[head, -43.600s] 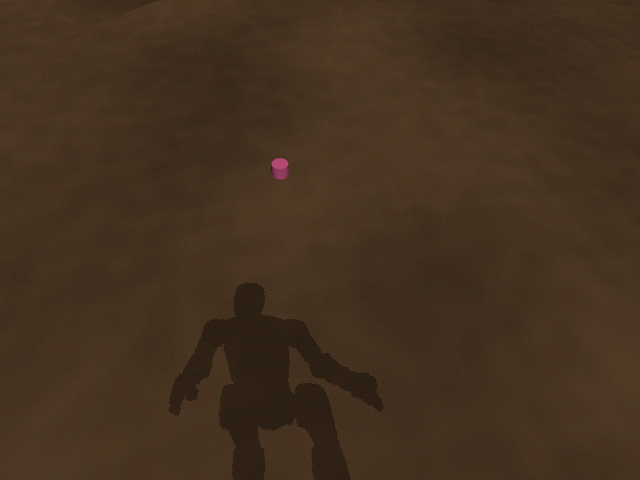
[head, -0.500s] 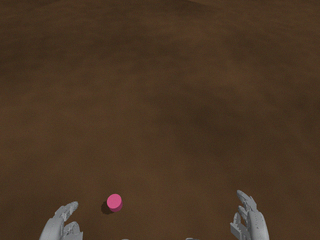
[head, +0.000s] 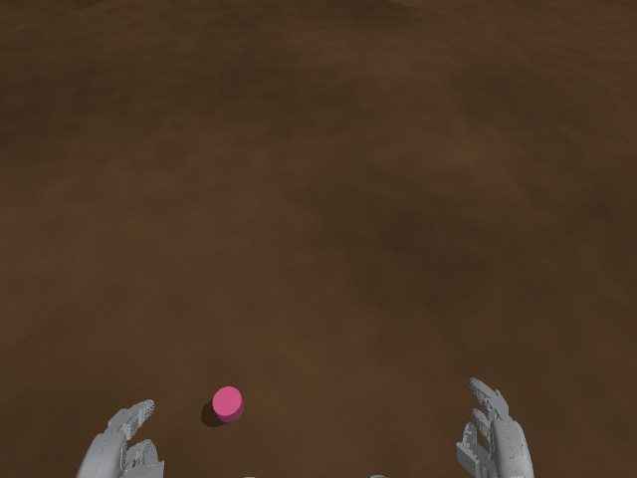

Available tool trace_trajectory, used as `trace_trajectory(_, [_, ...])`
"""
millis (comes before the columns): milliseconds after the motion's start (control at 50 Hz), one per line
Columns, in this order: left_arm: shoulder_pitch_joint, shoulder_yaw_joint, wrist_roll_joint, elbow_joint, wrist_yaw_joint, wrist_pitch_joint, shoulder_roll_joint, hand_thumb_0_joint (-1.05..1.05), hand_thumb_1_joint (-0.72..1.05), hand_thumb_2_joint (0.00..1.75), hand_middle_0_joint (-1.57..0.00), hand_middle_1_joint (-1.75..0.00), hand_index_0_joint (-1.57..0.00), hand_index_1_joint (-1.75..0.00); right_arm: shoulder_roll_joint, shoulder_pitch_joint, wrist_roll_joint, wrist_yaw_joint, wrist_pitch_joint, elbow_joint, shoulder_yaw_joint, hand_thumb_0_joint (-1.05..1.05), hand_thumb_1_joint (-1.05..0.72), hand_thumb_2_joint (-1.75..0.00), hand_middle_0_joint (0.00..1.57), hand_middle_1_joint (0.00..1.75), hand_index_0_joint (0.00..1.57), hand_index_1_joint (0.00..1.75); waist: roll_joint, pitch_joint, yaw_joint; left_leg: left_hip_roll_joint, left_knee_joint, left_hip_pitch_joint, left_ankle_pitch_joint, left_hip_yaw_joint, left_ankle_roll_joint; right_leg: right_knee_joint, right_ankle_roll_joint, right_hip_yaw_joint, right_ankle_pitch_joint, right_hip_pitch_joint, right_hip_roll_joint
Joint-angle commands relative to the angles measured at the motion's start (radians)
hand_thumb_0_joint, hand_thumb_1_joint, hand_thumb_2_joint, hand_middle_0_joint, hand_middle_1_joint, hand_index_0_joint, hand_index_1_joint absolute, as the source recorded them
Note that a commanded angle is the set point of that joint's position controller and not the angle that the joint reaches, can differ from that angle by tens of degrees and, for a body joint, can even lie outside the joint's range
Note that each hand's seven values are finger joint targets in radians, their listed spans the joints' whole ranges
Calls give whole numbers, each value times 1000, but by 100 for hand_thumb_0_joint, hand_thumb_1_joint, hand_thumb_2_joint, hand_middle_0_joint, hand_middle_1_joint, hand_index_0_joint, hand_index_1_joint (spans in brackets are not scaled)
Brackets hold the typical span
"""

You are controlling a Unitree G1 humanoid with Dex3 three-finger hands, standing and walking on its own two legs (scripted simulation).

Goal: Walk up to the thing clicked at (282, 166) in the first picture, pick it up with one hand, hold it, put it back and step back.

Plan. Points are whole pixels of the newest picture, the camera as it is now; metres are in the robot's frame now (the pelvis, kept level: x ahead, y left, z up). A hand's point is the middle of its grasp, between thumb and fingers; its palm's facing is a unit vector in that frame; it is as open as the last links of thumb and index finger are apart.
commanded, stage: home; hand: left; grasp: from above
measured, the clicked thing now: (228, 404) +0.44 +0.21 -0.68
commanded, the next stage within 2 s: stand in 0.62 s
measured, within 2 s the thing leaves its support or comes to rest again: neither
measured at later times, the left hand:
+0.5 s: hand (161, 475) +0.16 +0.18 -0.05, palm faces +0.05 -0.98 -0.20, open 7.4 cm
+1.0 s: hand out of the picture +0.10 +0.23 -0.11, palm faces +0.01 -0.94 -0.34, open 7.4 cm
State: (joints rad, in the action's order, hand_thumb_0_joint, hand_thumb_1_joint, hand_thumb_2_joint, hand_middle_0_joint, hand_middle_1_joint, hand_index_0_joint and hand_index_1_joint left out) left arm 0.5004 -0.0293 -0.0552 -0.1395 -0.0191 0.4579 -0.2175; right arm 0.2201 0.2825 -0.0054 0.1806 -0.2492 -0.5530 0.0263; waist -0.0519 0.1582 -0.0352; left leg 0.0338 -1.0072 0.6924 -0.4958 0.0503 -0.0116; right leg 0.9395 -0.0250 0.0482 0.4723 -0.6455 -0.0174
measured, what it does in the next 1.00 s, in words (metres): stands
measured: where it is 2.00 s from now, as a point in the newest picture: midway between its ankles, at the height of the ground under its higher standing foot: outside the picture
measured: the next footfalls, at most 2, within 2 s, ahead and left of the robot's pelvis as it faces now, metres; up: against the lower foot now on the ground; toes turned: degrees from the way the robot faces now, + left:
none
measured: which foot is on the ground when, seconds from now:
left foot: down 0.00-1.00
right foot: down 0.00-1.00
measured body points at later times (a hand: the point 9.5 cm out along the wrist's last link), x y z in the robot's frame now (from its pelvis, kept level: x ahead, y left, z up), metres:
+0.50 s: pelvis +0.00 +0.00 +0.00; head +0.02 +0.00 +0.45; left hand +0.15 +0.23 -0.03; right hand +0.16 -0.25 -0.07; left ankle +0.00 +0.12 -0.68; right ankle +0.00 -0.14 -0.68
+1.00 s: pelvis -0.02 +0.00 +0.03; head +0.00 +0.00 +0.48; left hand +0.10 +0.28 -0.08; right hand +0.09 -0.28 -0.09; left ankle +0.00 +0.12 -0.68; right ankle +0.00 -0.14 -0.68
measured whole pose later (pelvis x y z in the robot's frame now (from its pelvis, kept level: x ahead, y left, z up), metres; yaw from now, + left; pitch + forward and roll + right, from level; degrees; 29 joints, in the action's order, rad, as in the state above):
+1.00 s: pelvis -0.02 +0.00 +0.03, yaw -1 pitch +0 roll +0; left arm 0.23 -0.04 0.05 0.72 -0.03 0.07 -0.29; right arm 0.30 0.19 0.06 0.01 -0.03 -0.88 -0.05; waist 0.00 -0.03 0.02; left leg 0.01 -0.76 0.39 -0.38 0.00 0.00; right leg 0.76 -0.03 0.00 0.38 -0.39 -0.04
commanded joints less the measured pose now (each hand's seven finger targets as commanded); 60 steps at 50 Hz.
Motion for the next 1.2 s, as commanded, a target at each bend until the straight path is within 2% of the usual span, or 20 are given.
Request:
trace_trajectory(0, [-27,-58,11,-195,-5,-53,-113,0,90,90,-20,-30,-20,-30,122,-59,3,15,-50,160,-53,0,-90,-90,20,30,20,30,6,81,-2,-28,163,-102,251,-4,17,-133,23,27,-208,48,43])
trace_trajectory(20, [5,-45,12,-156,-4,-49,-88,0,90,90,-20,-30,-20,-30,118,-60,2,15,-50,162,-52,0,-90,-90,20,30,20,30,10,81,-3,-25,167,-105,257,0,15,-128,25,30,-210,47,44])
trace_trajectory(60, [-29,-70,9,-205,-7,-57,-117,0,90,90,-20,-30,-20,-30,124,-56,2,14,-47,159,-55,0,-90,-90,20,30,20,30,-18,105,2,-22,169,-120,260,3,13,-123,28,29,-207,49,45])
trace_trajectory(160, [-27,-75,12,-205,-11,-58,-132,0,90,90,-20,-30,-20,-30,127,-64,2,14,-44,169,-55,0,-90,-90,20,30,20,30,2,87,1,-24,161,-109,264,-1,17,-127,26,27,-217,48,44])
trace_trajectory(220, [19,-38,5,-146,-6,-48,-75,0,90,90,-20,-30,-20,-30,120,-52,2,13,-43,165,-53,0,-90,-90,20,30,20,30,35,99,-9,-29,146,-109,281,-9,21,-131,22,25,-241,56,41])
trace_trajectory(280, [-13,-73,8,-184,-7,-49,-116,0,90,90,-20,-30,-20,-30,123,-61,0,14,-42,169,-55,0,-90,-90,20,30,20,30,9,89,3,-27,157,-100,246,-8,18,-136,23,26,-207,44,41])
trace_trajectory(360, [-17,-64,6,-193,-7,-51,-109,0,90,90,-20,-30,-20,-30,121,-55,0,13,-41,171,-55,0,-90,-90,20,30,20,30,6,113,-4,-28,147,-114,275,-9,20,-132,23,22,-236,56,40])
trace_trajectory(680, [-20,-58,9,-181,-7,-48,-107,0,90,90,-20,-30,-20,-30,120,-64,-2,14,-42,178,-53,0,-90,-90,20,30,20,30,16,64,-2,-28,166,-78,184,-7,21,-143,22,26,-156,30,41])
trace_trajectory(700, [-317,-56,118,170,-46,-262,-203,0,90,90,-20,-30,-20,-30,235,-123,126,-46,63,-78,-90,0,-90,-90,20,30,20,30,31,-157,64,42,268,-153,372,55,68,-142,66,-54,-171,164,-21])
trace_trajectory(720, [-190,-77,125,331,-43,-331,-216,0,90,90,-20,-30,-20,-30,249,-134,120,-80,109,-76,-110,0,-90,-90,20,30,20,30,102,-73,78,20,238,-202,377,13,76,-207,94,-112,-182,209,-41])
trace_trajectory(740, [-194,-74,128,381,-34,-363,-229,0,90,90,-20,-30,-20,-30,257,-103,125,-95,130,-60,-113,0,-90,-90,20,30,20,30,94,-64,51,21,243,-216,358,26,76,-204,108,-128,-207,194,-37])
trace_trajectory(760, [-198,-62,128,431,-29,-388,-235,0,90,90,-20,-30,-20,-30,257,-114,111,-114,142,-70,-111,0,-90,-90,20,30,20,30,68,-28,59,8,253,-257,322,31,79,-204,106,-146,-226,237,-50])
trace_trajectory(800, [-253,-59,120,515,-19,-409,-224,0,90,90,-20,-30,-20,-30,210,-114,65,-146,158,-123,-107,0,-90,-90,20,30,20,30,113,-21,58,-15,268,-292,267,-4,67,-252,94,-155,-227,268,-78])
trace_trajectory(840, [-282,-60,110,598,-19,-418,-223,0,90,90,-20,-30,-20,-30,208,-133,53,-159,165,-151,-112,0,-90,-90,20,30,20,30,112,-40,66,-5,303,-323,279,14,65,-276,81,-140,-223,267,-70])
trace_trajectory(880, [-306,-58,107,687,-23,-431,-217,0,90,90,-20,-30,-20,-30,213,-137,58,-163,174,-194,-113,0,-90,-90,20,30,20,30,68,-57,62,20,369,-349,268,44,69,-278,65,-114,-215,275,-59])
trace_trajectory(940, [-312,-59,105,796,-22,-447,-210,0,90,90,-20,-30,-20,-30,228,-156,64,-163,192,-239,-118,0,-90,-90,20,30,20,30,-6,-111,65,45,477,-332,135,83,70,-321,50,-90,-165,307,-44])
trace_trajectory(980, [-307,-59,105,861,-20,-457,-209,0,90,90,-20,-30,-20,-30,227,-150,59,-161,198,-269,-117,0,-90,-90,20,30,20,30,4,-120,61,51,513,-357,161,87,66,-357,49,-87,-204,340,-44])
trace_trajectory(1040, [-303,-61,99,948,-22,-472,-225,0,90,90,-20,-30,-20,-30,224,-140,51,-155,204,-316,-114,0,-90,-90,20,30,20,30,61,-111,57,40,500,-431,312,52,54,-423,55,-112,-321,394,-72])
trace_trajectory(1100, [-312,-58,91,1013,-24,-479,-238,0,90,90,-20,-30,-20,-30,225,-106,44,-149,212,-367,-107,0,-90,-90,20,30,20,30,72,-122,42,38,532,-488,362,36,45,-481,55,-129,-377,428,-89])
trace_trajectory(1180, [-311,-53,85,1088,-29,-475,-239,0,90,90,-20,-30,-20,-30,240,-118,39,-145,218,-412,-106,0,-90,-90,20,30,20,30,59,-136,50,50,586,-529,393,37,42,-524,48,-121,-387,469,-88])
